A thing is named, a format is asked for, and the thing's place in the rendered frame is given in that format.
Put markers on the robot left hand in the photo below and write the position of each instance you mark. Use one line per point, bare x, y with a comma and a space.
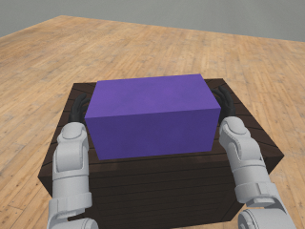
77, 109

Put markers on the robot left upper arm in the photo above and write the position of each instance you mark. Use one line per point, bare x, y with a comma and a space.
86, 223

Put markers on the robot left forearm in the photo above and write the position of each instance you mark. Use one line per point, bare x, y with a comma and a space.
70, 169

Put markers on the robot right upper arm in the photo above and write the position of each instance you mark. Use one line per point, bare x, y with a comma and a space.
266, 218

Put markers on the pedestal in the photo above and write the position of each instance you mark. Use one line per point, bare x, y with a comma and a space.
165, 191

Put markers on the robot right forearm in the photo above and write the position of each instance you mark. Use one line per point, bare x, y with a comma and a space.
253, 185

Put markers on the robot right hand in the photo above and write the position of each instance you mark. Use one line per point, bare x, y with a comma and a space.
225, 101

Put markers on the carton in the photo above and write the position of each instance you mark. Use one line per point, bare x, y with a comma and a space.
152, 116

